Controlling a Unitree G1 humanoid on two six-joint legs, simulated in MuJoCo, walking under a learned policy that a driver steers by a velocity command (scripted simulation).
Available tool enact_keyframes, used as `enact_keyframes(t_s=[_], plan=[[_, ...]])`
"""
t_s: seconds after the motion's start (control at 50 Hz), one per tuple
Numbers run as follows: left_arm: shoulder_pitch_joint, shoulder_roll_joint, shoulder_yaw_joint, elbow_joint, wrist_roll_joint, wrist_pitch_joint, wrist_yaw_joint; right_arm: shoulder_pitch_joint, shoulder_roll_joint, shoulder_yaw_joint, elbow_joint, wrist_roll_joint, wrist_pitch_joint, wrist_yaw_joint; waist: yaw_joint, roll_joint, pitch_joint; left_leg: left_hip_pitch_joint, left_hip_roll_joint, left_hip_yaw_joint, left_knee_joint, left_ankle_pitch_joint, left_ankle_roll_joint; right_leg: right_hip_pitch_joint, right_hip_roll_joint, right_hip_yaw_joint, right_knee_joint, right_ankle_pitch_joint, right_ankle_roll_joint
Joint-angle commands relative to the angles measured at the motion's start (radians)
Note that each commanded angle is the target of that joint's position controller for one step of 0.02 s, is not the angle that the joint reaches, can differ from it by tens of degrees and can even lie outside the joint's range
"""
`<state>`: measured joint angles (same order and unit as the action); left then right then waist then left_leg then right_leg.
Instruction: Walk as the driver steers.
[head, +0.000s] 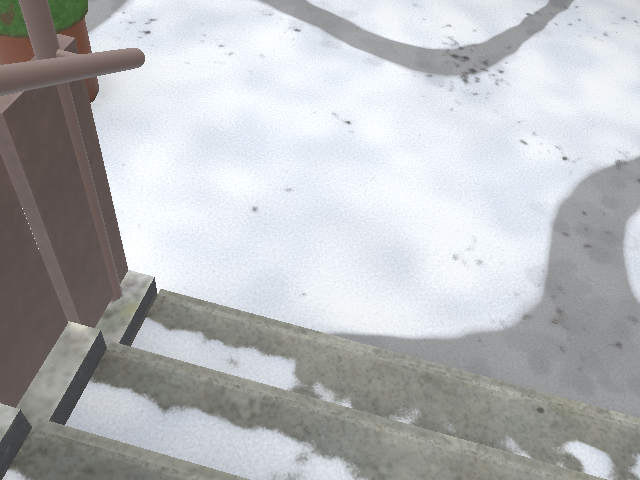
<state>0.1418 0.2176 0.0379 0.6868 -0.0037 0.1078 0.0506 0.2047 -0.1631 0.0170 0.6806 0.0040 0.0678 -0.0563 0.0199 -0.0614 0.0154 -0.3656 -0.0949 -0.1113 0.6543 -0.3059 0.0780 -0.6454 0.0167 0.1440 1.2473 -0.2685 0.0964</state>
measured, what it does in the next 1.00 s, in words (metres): walks ahead: right foot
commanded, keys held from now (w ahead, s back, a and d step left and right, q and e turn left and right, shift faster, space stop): no key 0.30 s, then w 0.70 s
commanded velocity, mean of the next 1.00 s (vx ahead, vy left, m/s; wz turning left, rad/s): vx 0.24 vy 0.00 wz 0.04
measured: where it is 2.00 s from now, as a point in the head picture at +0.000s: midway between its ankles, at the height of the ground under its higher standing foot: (319, 399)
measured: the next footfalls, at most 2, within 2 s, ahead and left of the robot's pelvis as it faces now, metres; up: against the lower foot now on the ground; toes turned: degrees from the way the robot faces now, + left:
right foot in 0.16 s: +0.03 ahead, -0.17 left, +0.00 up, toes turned +3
right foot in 1.04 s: +0.35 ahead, -0.16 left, -0.16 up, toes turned +1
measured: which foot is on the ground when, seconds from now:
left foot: down 0.00-1.00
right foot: up 0.00-0.14, down 0.16-0.58, up 0.60-1.00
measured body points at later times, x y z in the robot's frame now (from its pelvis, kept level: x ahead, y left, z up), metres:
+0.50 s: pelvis +0.04 -0.04 +0.01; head +0.03 -0.04 +0.46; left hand +0.06 +0.21 -0.13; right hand +0.10 -0.29 -0.12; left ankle +0.02 +0.06 -0.72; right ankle -0.01 -0.17 -0.73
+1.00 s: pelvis +0.24 -0.06 -0.09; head +0.25 -0.05 +0.36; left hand +0.44 +0.16 -0.18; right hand +0.16 -0.31 -0.22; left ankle +0.04 +0.06 -0.72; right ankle +0.35 -0.18 -0.80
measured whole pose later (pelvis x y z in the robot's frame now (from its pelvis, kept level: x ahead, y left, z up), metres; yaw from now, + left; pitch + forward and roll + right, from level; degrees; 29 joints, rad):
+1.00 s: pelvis +0.24 -0.06 -0.09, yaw +2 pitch +3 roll +1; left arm 0.12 0.22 0.05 0.67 0.01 -0.04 -0.05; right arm 0.55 -0.20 -0.01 0.96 0.03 -0.03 -0.06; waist -0.08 -0.05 -0.05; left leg -0.16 -0.05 -0.04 1.02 -0.88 0.03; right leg -0.52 -0.01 0.03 0.61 0.33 -0.04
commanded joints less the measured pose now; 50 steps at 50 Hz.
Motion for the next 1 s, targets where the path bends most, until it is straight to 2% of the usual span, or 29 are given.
enact_keyframes(t_s=[0.02, 0.12, 0.16, 0.18, 0.2, 0.24, 0.32, 0.38, 0.44, 0.5, 0.56, 0.58, 0.6, 0.62, 0.64, 0.68, 0.7, 0.72, 0.74, 0.8, 0.82, 0.84, 0.88, 0.9, 0.92, 0.94, 0.96, 0.98, 1.0], plan=[[-0.046, 0.044, 0.004, -0.100, -0.004, -0.020, -0.007, 0.003, -0.143, -0.040, -0.052, -0.005, -0.004, -0.015, -0.015, 0.217, -0.085, 0.144, 0.233, -0.277, -0.179, 0.251, 0.112, 0.006, -0.043, -0.022, -0.184, -0.058, 0.004], [0.039, 0.023, -0.002, -0.054, -0.014, -0.043, -0.028, 0.002, -0.120, -0.044, -0.028, -0.001, -0.003, 0.010, -0.018, 0.222, -0.036, 0.012, 0.214, -0.292, -0.257, 0.143, 0.147, 0.330, -0.025, -0.100, -0.540, -0.133, -0.055], [0.132, 0.010, -0.004, -0.008, 0.004, -0.049, -0.037, 0.009, -0.078, -0.034, 0.000, 0.002, -0.014, 0.023, 0.019, 0.163, -0.040, -0.018, 0.186, -0.276, -0.244, 0.182, 0.108, 0.503, -0.037, -0.090, -0.731, 0.029, -0.093], [0.174, 0.055, 0.003, 0.003, 0.019, -0.050, -0.038, 0.033, -0.061, -0.031, 0.010, -0.002, -0.027, 0.032, -0.006, 0.073, -0.058, -0.033, 0.144, -0.233, -0.188, 0.168, 0.063, 0.577, -0.097, -0.036, -0.728, 0.244, -0.117], [0.139, 0.094, 0.014, 0.008, 0.012, -0.052, -0.040, 0.083, -0.085, -0.043, 0.010, 0.010, -0.033, 0.047, -0.070, -0.025, -0.052, -0.011, 0.096, -0.150, -0.216, 0.131, 0.028, 0.512, -0.103, -0.009, -0.707, 0.247, -0.172], [0.132, 0.036, 0.001, 0.009, 0.010, -0.063, -0.047, 0.031, -0.097, -0.053, 0.039, 0.014, -0.025, 0.050, -0.032, -0.032, -0.021, 0.071, 0.078, -0.103, -0.198, 0.029, -0.006, 0.413, -0.101, 0.002, -0.801, 0.075, -0.167], [0.180, 0.031, -0.003, 0.034, 0.006, -0.086, -0.041, 0.046, -0.061, -0.047, 0.078, 0.003, -0.019, 0.053, -0.035, 0.012, -0.012, 0.126, 0.086, -0.093, -0.248, 0.028, -0.008, 0.409, -0.086, -0.013, -0.868, -0.041, -0.144], [0.208, 0.096, 0.018, 0.034, -0.009, -0.091, -0.017, 0.041, -0.103, -0.065, 0.094, 0.012, -0.030, 0.040, -0.022, -0.018, 0.034, 0.057, 0.023, -0.017, -0.194, -0.183, -0.005, 0.401, -0.082, 0.022, -0.927, -0.351, -0.179], [0.288, 0.137, 0.034, 0.048, -0.014, -0.102, -0.007, 0.012, -0.088, -0.072, 0.095, 0.021, -0.064, 0.042, 0.007, -0.106, 0.084, -0.080, 0.018, 0.064, -0.036, -0.158, -0.007, 0.450, -0.227, 0.257, -1.065, -0.526, -0.295], [0.289, 0.158, 0.044, 0.053, -0.033, -0.100, -0.005, 0.012, -0.086, -0.080, 0.110, 0.029, -0.100, 0.045, 0.001, -0.074, 0.124, -0.067, 0.063, 0.105, -0.049, -0.162, -0.001, 0.421, -0.263, 0.283, -1.054, -0.428, -0.326], [0.214, 0.137, 0.041, 0.046, -0.043, -0.100, -0.010, 0.180, -0.097, -0.096, 0.179, 0.020, -0.117, 0.055, -0.083, -0.058, 0.078, 0.231, 0.052, 0.116, -0.125, -0.086, 0.019, 0.234, -0.164, 0.142, -0.928, -0.283, -0.274], [0.166, 0.093, 0.028, 0.019, -0.041, -0.111, -0.012, 0.285, -0.132, -0.108, 0.214, 0.019, -0.119, 0.056, -0.122, 0.036, 0.063, 0.303, 0.106, -0.006, -0.175, -0.163, 0.055, 0.146, -0.091, 0.052, -0.776, -0.229, -0.234], [0.143, 0.045, 0.019, 0.001, -0.043, -0.130, -0.013, 0.370, -0.192, -0.123, 0.235, 0.020, -0.129, 0.053, -0.129, 0.207, 0.045, 0.402, 0.247, -0.275, -0.278, -0.226, 0.142, -0.008, 0.022, -0.087, -0.485, -0.182, -0.171], [0.116, 0.071, 0.027, -0.027, -0.039, -0.151, -0.012, 0.428, -0.231, -0.127, 0.234, 0.011, -0.138, 0.060, -0.138, 0.292, 0.044, 0.459, 0.411, -0.579, -0.388, -0.164, 0.258, -0.190, 0.046, -0.067, -0.243, -0.333, -0.149], [0.126, 0.088, 0.031, -0.033, -0.044, -0.175, -0.013, 0.404, -0.228, -0.120, 0.229, 0.006, -0.156, 0.064, -0.107, 0.233, 0.072, 0.453, 0.465, -0.622, -0.369, -0.102, 0.309, -0.303, 0.009, 0.016, -0.125, -0.333, -0.163], [0.169, 0.095, 0.035, 0.006, -0.012, -0.183, -0.020, 0.342, -0.198, -0.110, 0.215, 0.026, -0.162, 0.066, -0.064, 0.112, 0.039, 0.466, 0.408, -0.434, -0.284, 0.079, 0.229, -0.368, -0.069, 0.022, -0.074, -0.139, -0.175], [0.172, 0.094, 0.037, 0.006, 0.002, -0.178, -0.026, 0.309, -0.186, -0.101, 0.204, 0.025, -0.154, 0.061, -0.045, 0.114, 0.010, 0.423, 0.376, -0.355, -0.261, 0.198, 0.187, -0.331, -0.100, 0.006, -0.101, -0.063, -0.171], [0.181, 0.106, 0.042, 0.026, 0.006, -0.173, -0.044, 0.298, -0.146, -0.087, 0.206, 0.000, -0.149, 0.060, -0.038, 0.101, -0.022, 0.363, 0.328, -0.263, -0.222, 0.286, 0.155, -0.259, -0.118, 0.000, -0.122, 0.076, -0.170], [0.190, 0.090, 0.040, 0.029, 0.009, -0.164, -0.053, 0.298, -0.150, -0.084, 0.212, -0.005, -0.145, 0.054, -0.027, 0.129, -0.030, 0.298, 0.307, -0.215, -0.210, 0.389, 0.147, -0.213, -0.105, -0.038, -0.113, 0.148, -0.158], [0.048, 0.087, 0.039, -0.024, 0.005, -0.164, -0.072, 0.347, -0.155, -0.069, 0.228, 0.006, -0.152, 0.017, -0.045, 0.151, 0.001, 0.256, 0.273, -0.170, -0.136, 0.300, 0.108, -0.255, -0.103, -0.009, -0.316, 0.452, -0.159], [-0.002, 0.084, 0.034, -0.048, 0.021, -0.172, -0.081, 0.317, -0.144, -0.061, 0.217, 0.017, -0.148, -0.006, -0.041, 0.119, 0.039, 0.096, 0.205, -0.072, -0.127, 0.183, 0.088, -0.126, -0.081, -0.052, -0.519, 0.641, -0.146], [-0.040, 0.034, 0.021, -0.055, 0.044, -0.177, -0.096, 0.316, -0.132, -0.049, 0.220, 0.017, -0.144, -0.016, -0.064, 0.113, 0.040, -0.044, 0.151, -0.012, -0.106, 0.104, 0.073, 0.060, -0.030, -0.108, -0.615, 0.790, -0.147], [-0.086, 0.010, 0.016, -0.087, 0.023, -0.172, -0.111, 0.337, -0.167, -0.051, 0.244, 0.019, -0.135, -0.024, -0.082, 0.151, 0.041, -0.201, 0.140, -0.005, -0.081, 0.013, 0.080, 0.266, 0.023, -0.147, -0.624, 0.833, -0.125], [-0.050, 0.022, 0.021, -0.080, 0.011, -0.162, -0.111, 0.329, -0.171, -0.049, 0.237, 0.009, -0.131, -0.019, -0.067, 0.155, 0.032, -0.215, 0.143, -0.014, -0.031, 0.004, 0.087, 0.305, 0.032, -0.151, -0.580, 0.821, -0.125], [0.032, 0.051, 0.031, -0.045, 0.016, -0.151, -0.111, 0.291, -0.189, -0.053, 0.228, 0.006, -0.129, -0.017, -0.018, 0.190, 0.018, -0.220, 0.166, -0.038, 0.070, 0.044, 0.092, 0.327, 0.007, -0.108, -0.473, 0.831, -0.136], [0.070, 0.073, 0.036, -0.026, 0.024, -0.142, -0.110, 0.284, -0.182, -0.056, 0.221, 0.016, -0.122, -0.010, -0.012, 0.171, 0.018, -0.132, 0.177, -0.060, 0.141, 0.095, 0.093, 0.254, -0.001, -0.104, -0.453, 0.733, -0.143], [-0.001, 0.068, 0.025, -0.050, 0.010, -0.142, -0.103, 0.288, -0.151, -0.053, 0.212, 0.033, -0.111, -0.007, -0.043, 0.125, 0.065, -0.065, 0.148, -0.032, 0.185, 0.117, 0.070, 0.224, 0.006, -0.155, -0.630, 0.590, -0.130], [0.012, 0.059, 0.026, -0.042, 0.004, -0.145, -0.099, 0.298, -0.161, -0.058, 0.221, 0.028, -0.103, -0.005, -0.038, 0.136, 0.063, -0.013, 0.154, -0.059, 0.268, 0.217, 0.065, 0.276, 0.008, -0.182, -0.664, 0.511, -0.121], [0.162, 0.086, 0.044, 0.009, 0.004, -0.152, -0.097, 0.274, -0.169, -0.061, 0.235, 0.023, -0.100, 0.000, 0.041, 0.150, 0.018, 0.032, 0.148, -0.060, 0.468, 0.420, 0.052, 0.390, -0.008, -0.188, -0.728, 0.479, -0.140]])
